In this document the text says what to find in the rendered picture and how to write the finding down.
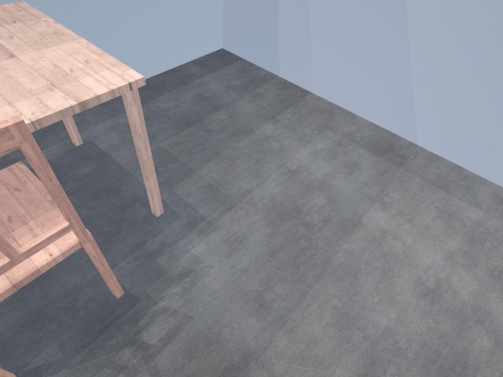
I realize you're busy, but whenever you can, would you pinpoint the chair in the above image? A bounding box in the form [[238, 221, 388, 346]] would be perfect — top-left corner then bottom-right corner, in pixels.
[[0, 115, 124, 377]]

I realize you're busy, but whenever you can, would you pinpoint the table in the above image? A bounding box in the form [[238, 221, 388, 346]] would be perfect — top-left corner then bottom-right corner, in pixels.
[[0, 1, 164, 217]]

